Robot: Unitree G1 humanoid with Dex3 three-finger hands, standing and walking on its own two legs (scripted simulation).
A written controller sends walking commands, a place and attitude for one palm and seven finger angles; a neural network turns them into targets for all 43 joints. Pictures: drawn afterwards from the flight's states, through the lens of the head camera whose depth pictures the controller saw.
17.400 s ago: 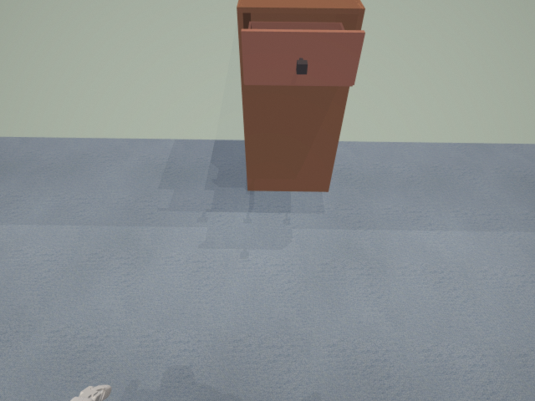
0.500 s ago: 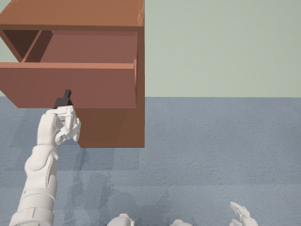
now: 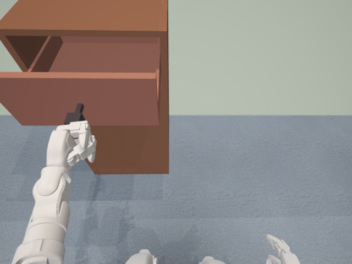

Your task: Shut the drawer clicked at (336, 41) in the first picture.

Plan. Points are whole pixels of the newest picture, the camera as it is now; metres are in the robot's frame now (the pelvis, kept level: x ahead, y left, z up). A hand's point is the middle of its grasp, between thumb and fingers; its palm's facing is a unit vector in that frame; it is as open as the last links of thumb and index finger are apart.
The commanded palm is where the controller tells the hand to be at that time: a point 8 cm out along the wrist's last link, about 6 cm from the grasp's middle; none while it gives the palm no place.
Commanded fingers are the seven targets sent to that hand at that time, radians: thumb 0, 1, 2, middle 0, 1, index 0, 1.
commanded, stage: push the drawer shut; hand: left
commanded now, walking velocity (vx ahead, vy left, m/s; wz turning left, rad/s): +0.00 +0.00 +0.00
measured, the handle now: (77, 116) +0.44 +0.26 +0.06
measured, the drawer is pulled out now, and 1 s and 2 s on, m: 0.16 0.07 0.00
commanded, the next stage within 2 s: pull the fist back off the drawer in 1.78 s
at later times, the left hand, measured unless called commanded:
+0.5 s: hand (94, 128) +0.41 +0.21 +0.06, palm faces +0.03 -1.00 -0.03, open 3.3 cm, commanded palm +0.39 +0.27 +0.06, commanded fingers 0.00 0.90 0.90 -1.40 -1.60 -1.40 -1.60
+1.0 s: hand (99, 107) +0.47 +0.21 +0.06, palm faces +0.05 -1.00 -0.02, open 3.4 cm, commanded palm +0.46 +0.26 +0.06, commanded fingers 0.00 0.90 0.90 -1.40 -1.60 -1.40 -1.60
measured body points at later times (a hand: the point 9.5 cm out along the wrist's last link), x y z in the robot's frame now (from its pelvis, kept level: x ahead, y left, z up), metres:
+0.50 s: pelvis -0.01 -0.01 -0.01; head +0.07 +0.00 +0.43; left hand +0.40 +0.26 +0.06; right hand +0.08 -0.28 -0.12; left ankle +0.03 +0.10 -0.69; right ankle +0.00 -0.10 -0.69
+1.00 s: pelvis -0.01 +0.00 -0.02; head +0.10 +0.01 +0.42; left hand +0.46 +0.26 +0.06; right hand +0.00 -0.27 -0.13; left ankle +0.03 +0.10 -0.69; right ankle +0.00 -0.10 -0.69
